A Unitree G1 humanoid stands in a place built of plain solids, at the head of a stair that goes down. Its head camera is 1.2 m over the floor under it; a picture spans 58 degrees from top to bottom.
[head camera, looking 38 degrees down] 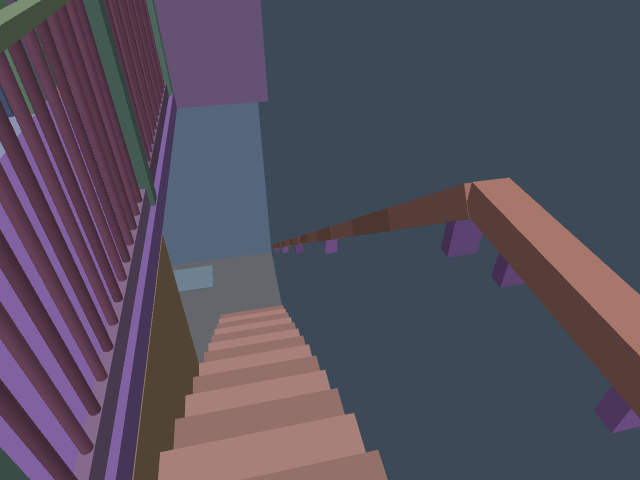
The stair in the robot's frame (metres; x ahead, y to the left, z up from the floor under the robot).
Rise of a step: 0.21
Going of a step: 0.25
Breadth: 0.75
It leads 12 degrees to the left of straight ahead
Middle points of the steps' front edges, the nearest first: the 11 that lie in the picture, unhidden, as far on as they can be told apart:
0.86 0.23 -0.41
1.11 0.28 -0.61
1.36 0.33 -0.82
1.60 0.39 -1.02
1.85 0.44 -1.23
2.10 0.49 -1.43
2.34 0.55 -1.64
2.59 0.60 -1.84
2.84 0.65 -2.05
3.09 0.71 -2.25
3.33 0.76 -2.46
